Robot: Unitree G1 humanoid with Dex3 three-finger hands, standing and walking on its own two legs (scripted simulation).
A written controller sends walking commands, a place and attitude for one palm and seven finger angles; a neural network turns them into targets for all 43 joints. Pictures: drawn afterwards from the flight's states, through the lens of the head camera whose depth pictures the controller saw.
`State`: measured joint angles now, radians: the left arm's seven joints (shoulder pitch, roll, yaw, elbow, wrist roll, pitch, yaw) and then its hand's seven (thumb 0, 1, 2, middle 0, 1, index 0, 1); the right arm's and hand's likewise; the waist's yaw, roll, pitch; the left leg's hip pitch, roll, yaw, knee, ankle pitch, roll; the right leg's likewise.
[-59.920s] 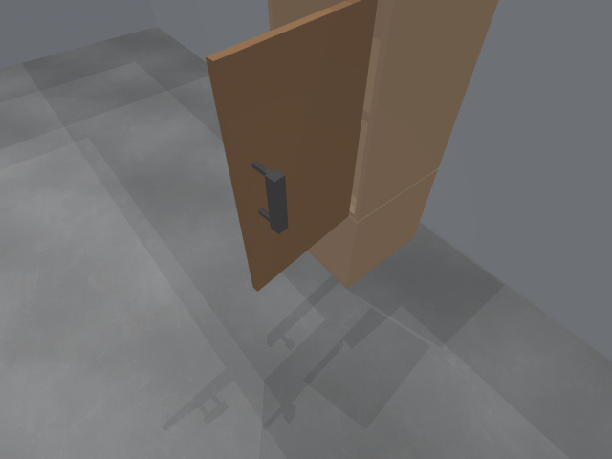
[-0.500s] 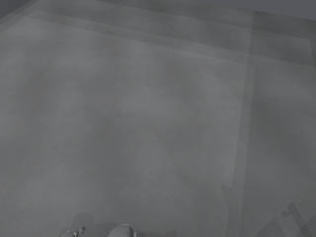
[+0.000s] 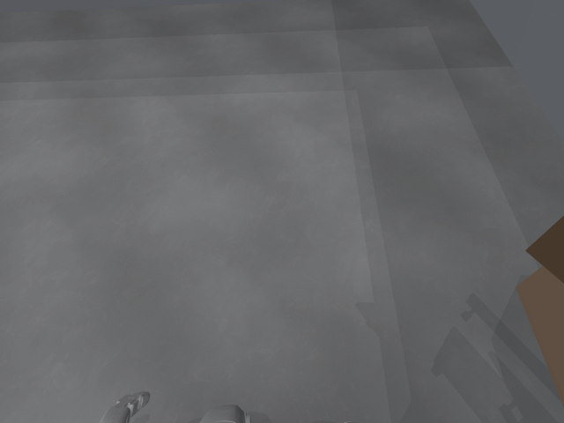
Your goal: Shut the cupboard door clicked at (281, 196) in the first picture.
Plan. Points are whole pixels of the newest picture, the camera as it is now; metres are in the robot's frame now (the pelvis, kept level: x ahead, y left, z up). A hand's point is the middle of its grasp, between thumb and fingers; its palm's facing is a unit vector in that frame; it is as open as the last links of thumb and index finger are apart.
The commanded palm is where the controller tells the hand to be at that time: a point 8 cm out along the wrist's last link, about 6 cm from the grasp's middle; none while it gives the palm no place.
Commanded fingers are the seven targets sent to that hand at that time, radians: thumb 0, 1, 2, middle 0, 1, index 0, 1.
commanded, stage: turn to face it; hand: left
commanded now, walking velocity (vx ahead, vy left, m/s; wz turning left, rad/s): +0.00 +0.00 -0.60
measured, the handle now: out of the picture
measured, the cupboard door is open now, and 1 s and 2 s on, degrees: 32 32 32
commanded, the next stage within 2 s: take the last steps up to it in 1.52 s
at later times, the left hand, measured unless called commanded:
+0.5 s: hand (169, 396) +0.17 +0.21 -0.16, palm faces -0.24 -0.95 -0.20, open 7.4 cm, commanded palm none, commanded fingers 0.00 0.90 0.90 -0.20 -0.30 -0.20 -0.30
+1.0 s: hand (235, 355) +0.24 +0.11 -0.15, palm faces -0.54 -0.81 -0.23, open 7.4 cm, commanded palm none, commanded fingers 0.00 0.90 0.90 -0.20 -0.30 -0.20 -0.30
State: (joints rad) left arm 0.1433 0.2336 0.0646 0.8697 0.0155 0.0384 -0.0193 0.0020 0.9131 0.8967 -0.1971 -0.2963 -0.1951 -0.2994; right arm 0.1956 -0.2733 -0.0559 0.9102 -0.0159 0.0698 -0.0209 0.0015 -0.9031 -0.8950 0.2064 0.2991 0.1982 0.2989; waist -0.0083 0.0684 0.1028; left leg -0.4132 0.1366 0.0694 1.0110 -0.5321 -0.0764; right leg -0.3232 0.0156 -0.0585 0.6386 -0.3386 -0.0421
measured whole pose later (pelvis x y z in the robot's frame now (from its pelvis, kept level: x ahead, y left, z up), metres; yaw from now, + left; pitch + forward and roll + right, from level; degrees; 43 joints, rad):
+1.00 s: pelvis +0.05 -0.01 +0.01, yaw -34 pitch +2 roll +0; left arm 0.17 0.23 0.05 0.89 0.02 0.05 -0.01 0.00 0.91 0.90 -0.20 -0.30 -0.20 -0.30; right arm 0.15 -0.25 -0.04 0.86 -0.01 0.05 -0.01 0.00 -0.91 -0.90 0.20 0.30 0.19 0.30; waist 0.00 -0.01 0.08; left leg -0.44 0.06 0.04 0.81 -0.41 -0.09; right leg -0.29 0.03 0.08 0.53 -0.28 -0.01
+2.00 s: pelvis +0.09 -0.09 +0.02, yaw -58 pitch +1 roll -2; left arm 0.20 0.24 0.08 0.99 0.03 0.06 -0.05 0.01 0.91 0.90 -0.20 -0.30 -0.19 -0.30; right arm 0.37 -0.17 -0.02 1.00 -0.04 -0.03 -0.03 0.00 -0.90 -0.89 0.21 0.30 0.20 0.30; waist -0.03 -0.02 0.03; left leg -0.15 0.13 0.13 0.40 -0.27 -0.04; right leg -0.52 -0.03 -0.03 0.98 -0.31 0.02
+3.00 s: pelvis +0.09 -0.26 +0.01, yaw -59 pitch +0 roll +1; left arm 0.24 0.20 0.01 1.04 0.02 0.01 0.04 0.00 0.91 0.90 -0.20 -0.30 -0.20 -0.30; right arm 0.16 -0.22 -0.04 1.03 0.00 0.06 -0.02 0.00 -0.91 -0.90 0.20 0.30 0.19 0.30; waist 0.00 0.00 0.07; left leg -0.29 0.03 0.03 0.65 -0.36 -0.04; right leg -0.15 0.00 -0.05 0.50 -0.35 -0.04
